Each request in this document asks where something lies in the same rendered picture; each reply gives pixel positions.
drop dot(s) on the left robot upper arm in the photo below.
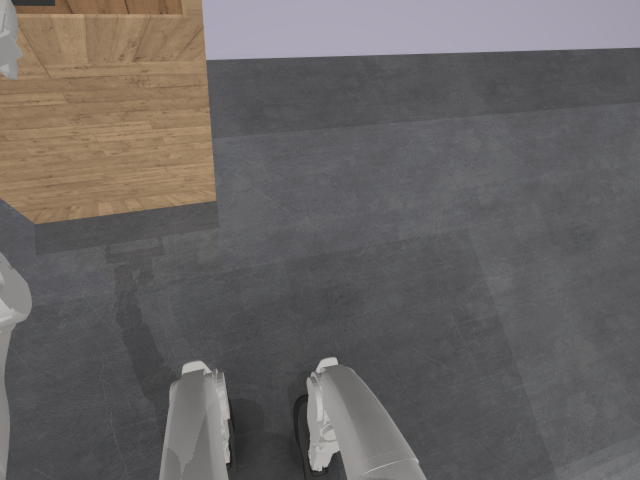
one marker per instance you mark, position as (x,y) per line
(15,306)

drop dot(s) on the right robot foot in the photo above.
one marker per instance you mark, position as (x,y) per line
(302,435)

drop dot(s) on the robot left thigh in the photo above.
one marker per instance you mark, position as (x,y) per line
(193,447)

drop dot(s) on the cabinet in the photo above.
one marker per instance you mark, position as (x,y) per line
(109,114)

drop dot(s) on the robot left hand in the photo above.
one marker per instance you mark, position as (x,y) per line
(9,50)

